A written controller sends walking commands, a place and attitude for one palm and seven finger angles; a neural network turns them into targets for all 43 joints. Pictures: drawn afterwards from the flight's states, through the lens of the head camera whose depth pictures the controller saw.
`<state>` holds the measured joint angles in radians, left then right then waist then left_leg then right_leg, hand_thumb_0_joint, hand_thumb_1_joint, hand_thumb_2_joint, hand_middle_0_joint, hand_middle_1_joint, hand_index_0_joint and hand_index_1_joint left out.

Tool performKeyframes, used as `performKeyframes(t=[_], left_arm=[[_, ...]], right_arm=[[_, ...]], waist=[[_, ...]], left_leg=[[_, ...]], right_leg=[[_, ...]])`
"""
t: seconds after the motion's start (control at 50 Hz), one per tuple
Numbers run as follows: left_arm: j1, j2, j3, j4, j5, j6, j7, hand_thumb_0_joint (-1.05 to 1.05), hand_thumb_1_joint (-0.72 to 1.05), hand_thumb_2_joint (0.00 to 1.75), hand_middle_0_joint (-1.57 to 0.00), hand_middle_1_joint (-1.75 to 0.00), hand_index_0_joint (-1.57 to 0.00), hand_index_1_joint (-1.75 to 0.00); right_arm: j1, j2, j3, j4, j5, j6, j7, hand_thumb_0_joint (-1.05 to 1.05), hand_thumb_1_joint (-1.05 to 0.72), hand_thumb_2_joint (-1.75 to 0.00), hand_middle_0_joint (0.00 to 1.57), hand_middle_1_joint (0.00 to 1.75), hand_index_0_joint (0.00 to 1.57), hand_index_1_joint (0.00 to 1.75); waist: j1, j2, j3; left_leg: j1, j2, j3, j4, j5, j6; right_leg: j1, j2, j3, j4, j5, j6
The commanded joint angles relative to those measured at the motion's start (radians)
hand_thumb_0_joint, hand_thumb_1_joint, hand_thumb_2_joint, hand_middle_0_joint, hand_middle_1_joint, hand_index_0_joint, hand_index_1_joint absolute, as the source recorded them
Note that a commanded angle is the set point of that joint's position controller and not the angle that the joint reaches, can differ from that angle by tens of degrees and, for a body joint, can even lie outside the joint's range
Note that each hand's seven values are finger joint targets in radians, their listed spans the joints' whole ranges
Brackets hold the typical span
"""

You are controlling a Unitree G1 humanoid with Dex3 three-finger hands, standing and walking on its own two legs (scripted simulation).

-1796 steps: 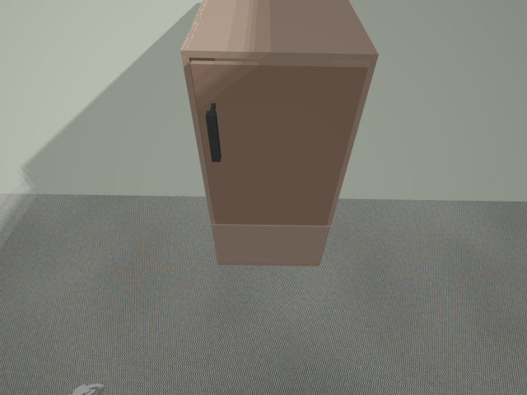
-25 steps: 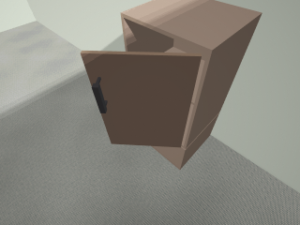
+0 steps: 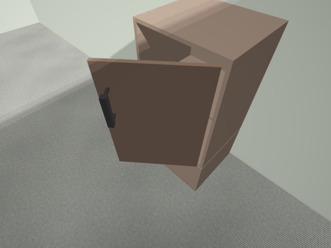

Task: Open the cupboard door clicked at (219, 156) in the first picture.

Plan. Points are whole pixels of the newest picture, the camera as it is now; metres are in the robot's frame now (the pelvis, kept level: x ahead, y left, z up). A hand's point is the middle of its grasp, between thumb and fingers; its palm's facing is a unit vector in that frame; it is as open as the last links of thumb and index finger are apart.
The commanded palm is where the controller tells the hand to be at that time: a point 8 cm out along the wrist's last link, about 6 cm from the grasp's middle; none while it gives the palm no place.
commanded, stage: raise the hand with hooked fingers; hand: left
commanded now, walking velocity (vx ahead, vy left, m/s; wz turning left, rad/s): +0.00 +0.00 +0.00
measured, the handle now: (109, 107) +0.56 +0.24 -0.03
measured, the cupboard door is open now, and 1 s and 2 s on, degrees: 40 40 40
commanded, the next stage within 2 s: none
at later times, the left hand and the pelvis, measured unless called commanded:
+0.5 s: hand (87, 247) +0.14 +0.20 -0.08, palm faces +0.06 -1.00 +0.02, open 8.9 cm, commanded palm +0.13 +0.26 -0.05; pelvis -0.04 +0.00 -0.09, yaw +1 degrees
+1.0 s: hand (68, 217) +0.19 +0.25 -0.04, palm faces +0.01 -1.00 -0.06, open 12.0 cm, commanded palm +0.17 +0.31 -0.03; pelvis -0.05 +0.03 -0.08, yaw +1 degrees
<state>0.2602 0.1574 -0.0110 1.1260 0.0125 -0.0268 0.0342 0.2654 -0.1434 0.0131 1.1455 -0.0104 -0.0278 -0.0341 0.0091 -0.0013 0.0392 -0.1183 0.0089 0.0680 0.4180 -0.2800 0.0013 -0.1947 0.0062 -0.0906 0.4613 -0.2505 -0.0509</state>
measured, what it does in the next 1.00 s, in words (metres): lowers itself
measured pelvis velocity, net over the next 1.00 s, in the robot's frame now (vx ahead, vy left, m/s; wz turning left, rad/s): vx -0.05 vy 0.03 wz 0.02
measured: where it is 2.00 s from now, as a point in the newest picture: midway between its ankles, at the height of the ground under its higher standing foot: outside the picture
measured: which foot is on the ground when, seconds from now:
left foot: down 0.00-1.00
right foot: down 0.00-1.00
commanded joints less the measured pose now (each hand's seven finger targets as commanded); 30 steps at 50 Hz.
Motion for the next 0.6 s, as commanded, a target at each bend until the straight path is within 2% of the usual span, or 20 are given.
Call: performKeyframes(t=[0.0,0.02,0.04,0.06,0.08,0.1,0.12,0.14,0.16,0.18,0.22,0.26,0.28,0.32,0.38,0.42,0.48,0.5,0.56,0.58], left_arm=[[0.164,0.111,0.025,0.011,0.005,-0.022,0.044,0.00,0.90,0.90,-0.20,-0.30,-0.20,-0.30],[-0.593,0.316,0.106,-1.512,-0.216,-0.244,0.023,0.00,0.88,0.89,-0.20,-0.32,-0.20,-0.32],[-0.169,0.267,0.128,-1.263,-0.130,-0.196,0.067,0.00,0.85,0.88,-0.20,-0.33,-0.20,-0.33],[0.096,0.050,0.012,-1.079,-0.153,-0.069,0.085,0.00,0.83,0.87,-0.21,-0.34,-0.21,-0.34],[0.049,-0.022,-0.019,-1.057,-0.192,-0.071,0.066,0.00,0.81,0.86,-0.21,-0.36,-0.21,-0.36],[-0.031,0.022,0.013,-1.069,-0.204,-0.126,0.043,0.00,0.78,0.85,-0.21,-0.37,-0.21,-0.37],[-0.025,0.071,0.074,-1.032,-0.206,-0.192,0.012,0.00,0.76,0.84,-0.21,-0.39,-0.21,-0.39],[0.052,0.039,0.085,-0.947,-0.208,-0.257,-0.028,0.00,0.74,0.83,-0.21,-0.40,-0.21,-0.40],[0.164,0.035,0.120,-0.896,-0.217,-0.326,-0.074,0.00,0.71,0.82,-0.21,-0.42,-0.21,-0.42],[0.256,0.008,0.120,-0.876,-0.229,-0.400,-0.129,0.00,0.69,0.81,-0.22,-0.43,-0.22,-0.43],[0.309,0.020,0.155,-0.865,-0.262,-0.552,-0.254,0.00,0.64,0.79,-0.22,-0.47,-0.22,-0.47],[0.308,0.116,0.243,-0.831,-0.267,-0.674,-0.385,0.00,0.60,0.77,-0.22,-0.50,-0.22,-0.50],[0.289,0.152,0.275,-0.865,-0.276,-0.681,-0.417,0.00,0.57,0.76,-0.22,-0.51,-0.22,-0.51],[0.212,0.151,0.266,-0.971,-0.317,-0.620,-0.448,0.00,0.53,0.74,-0.23,-0.54,-0.23,-0.54],[0.062,0.178,0.268,-1.181,-0.338,-0.552,-0.409,0.00,0.46,0.71,-0.23,-0.58,-0.23,-0.58],[0.002,0.189,0.251,-1.343,-0.313,-0.561,-0.355,0.00,0.41,0.69,-0.24,-0.62,-0.24,-0.62],[-0.050,0.189,0.211,-1.447,-0.272,-0.565,-0.319,0.00,0.34,0.66,-0.24,-0.66,-0.24,-0.66],[-0.032,0.160,0.179,-1.408,-0.267,-0.555,-0.325,0.00,0.32,0.65,-0.24,-0.68,-0.24,-0.68],[-0.039,0.194,0.200,-1.269,-0.280,-0.495,-0.365,0.00,0.25,0.62,-0.25,-0.72,-0.25,-0.72],[-0.055,0.203,0.204,-1.275,-0.281,-0.475,-0.380,0.00,0.22,0.61,-0.25,-0.74,-0.25,-0.74]], right_arm=[[-0.029,-0.121,-0.025,-0.087,0.010,-0.011,0.005,0.00,-0.90,-0.90,0.20,0.30,0.20,0.30],[-0.018,-0.299,-0.037,-0.454,0.060,-0.165,-0.039,0.00,-0.90,-0.90,0.20,0.30,0.20,0.30],[-0.100,-0.212,-0.026,-0.409,0.042,-0.242,-0.074,0.00,-0.90,-0.90,0.20,0.30,0.20,0.30],[-0.091,-0.176,-0.036,-0.419,0.057,-0.267,-0.064,0.00,-0.90,-0.90,0.20,0.30,0.20,0.30],[-0.072,-0.204,-0.031,-0.398,0.066,-0.273,-0.061,0.00,-0.90,-0.90,0.20,0.30,0.20,0.30],[-0.092,-0.236,-0.048,-0.453,0.057,-0.291,-0.056,0.00,-0.90,-0.90,0.20,0.30,0.20,0.30],[-0.066,-0.259,-0.067,-0.468,0.041,-0.299,-0.050,0.00,-0.90,-0.90,0.20,0.30,0.20,0.30],[-0.072,-0.254,-0.076,-0.499,0.024,-0.306,-0.042,0.00,-0.90,-0.90,0.20,0.30,0.20,0.30],[-0.089,-0.243,-0.084,-0.536,0.025,-0.315,-0.027,0.00,-0.90,-0.90,0.20,0.30,0.20,0.30],[-0.101,-0.233,-0.085,-0.570,0.018,-0.321,-0.010,0.00,-0.90,-0.90,0.20,0.30,0.20,0.30],[-0.127,-0.231,-0.100,-0.625,0.017,-0.325,0.018,0.00,-0.90,-0.90,0.20,0.30,0.20,0.30],[-0.132,-0.243,-0.114,-0.666,0.022,-0.318,0.044,0.00,-0.90,-0.90,0.20,0.30,0.20,0.30],[-0.145,-0.245,-0.114,-0.699,0.030,-0.306,0.048,0.00,-0.90,-0.90,0.20,0.30,0.20,0.30],[-0.181,-0.241,-0.109,-0.775,0.045,-0.281,0.036,0.00,-0.90,-0.90,0.20,0.30,0.20,0.30],[-0.169,-0.229,-0.098,-0.828,0.053,-0.253,0.015,0.00,-0.90,-0.90,0.20,0.30,0.20,0.30],[-0.118,-0.222,-0.092,-0.824,0.044,-0.250,0.003,0.00,-0.90,-0.90,0.20,0.30,0.20,0.30],[-0.076,-0.224,-0.076,-0.792,0.027,-0.244,-0.011,0.00,-0.90,-0.90,0.20,0.30,0.20,0.30],[-0.071,-0.223,-0.072,-0.779,0.028,-0.247,-0.014,0.00,-0.90,-0.90,0.20,0.30,0.20,0.30],[-0.079,-0.239,-0.056,-0.751,0.035,-0.251,-0.025,0.00,-0.90,-0.90,0.20,0.30,0.20,0.30],[-0.082,-0.244,-0.055,-0.754,0.040,-0.253,-0.027,0.00,-0.90,-0.90,0.20,0.30,0.20,0.30]], waist=[[0.035,-0.022,0.015],[-0.085,0.176,-0.463],[0.005,0.272,-0.455],[-0.017,0.212,-0.248],[-0.052,0.035,-0.076],[-0.074,-0.109,0.031],[-0.087,-0.196,-0.003],[-0.066,-0.240,-0.018],[-0.015,-0.178,-0.049],[0.022,-0.181,-0.122],[0.048,-0.207,-0.183],[0.053,-0.095,-0.240],[0.065,-0.096,-0.296],[0.059,-0.083,-0.331],[0.030,0.010,-0.335],[0.000,0.104,-0.364],[-0.043,0.102,-0.416],[-0.059,0.102,-0.385],[-0.063,0.068,-0.314],[-0.062,0.060,-0.344]], left_leg=[[-0.124,0.109,-0.025,0.144,0.172,-0.001],[0.090,-0.015,-0.060,0.000,0.270,0.031],[0.104,0.005,-0.038,0.002,0.391,0.037],[-0.013,0.022,-0.072,0.005,0.349,0.008],[-0.094,0.021,-0.088,0.025,0.253,0.017],[-0.173,0.011,-0.107,0.068,0.144,0.034],[-0.219,0.002,-0.099,0.126,0.079,0.036],[-0.307,-0.011,-0.094,0.188,0.020,0.030],[-0.362,-0.024,-0.080,0.238,0.014,0.016],[-0.422,-0.034,-0.068,0.287,0.010,0.004],[-0.569,-0.044,-0.055,0.399,0.004,-0.008],[-0.659,-0.054,-0.051,0.508,0.020,-0.018],[-0.702,-0.058,-0.036,0.535,0.014,-0.008],[-0.749,-0.070,-0.013,0.572,-0.050,0.005],[-0.732,-0.047,-0.040,0.579,-0.129,0.021],[-0.673,-0.023,-0.063,0.587,-0.078,0.031],[-0.618,-0.003,-0.100,0.606,0.025,0.034],[-0.626,-0.001,-0.103,0.609,0.009,0.032],[-0.685,0.000,-0.127,0.600,-0.066,0.027],[-0.686,-0.003,-0.126,0.594,-0.083,0.028]], right_leg=[[0.040,-0.196,0.197,-0.060,0.680,0.045],[0.139,-0.100,0.155,0.005,0.473,0.014],[0.118,-0.039,0.121,0.042,0.283,-0.010],[0.006,-0.036,0.066,0.029,0.151,0.004],[-0.090,-0.029,0.029,0.014,0.128,0.023],[-0.189,-0.028,0.022,0.012,0.054,0.039],[-0.265,-0.028,0.014,0.030,-0.032,0.049],[-0.330,-0.032,0.019,0.072,-0.113,0.051],[-0.333,-0.038,0.032,0.128,-0.122,0.040],[-0.334,-0.036,0.033,0.197,-0.117,0.033],[-0.349,-0.039,0.067,0.317,-0.052,0.027],[-0.350,-0.061,0.132,0.414,0.051,0.014],[-0.346,-0.064,0.151,0.435,0.041,0.017],[-0.349,-0.074,0.215,0.409,-0.074,0.035],[-0.449,-0.049,0.208,0.390,-0.287,0.030],[-0.480,-0.029,0.166,0.429,-0.211,0.020],[-0.523,-0.003,0.099,0.503,-0.041,0.016],[-0.550,-0.002,0.085,0.500,-0.053,0.019],[-0.581,0.012,0.066,0.487,-0.146,0.017],[-0.571,0.006,0.066,0.478,-0.165,0.023]])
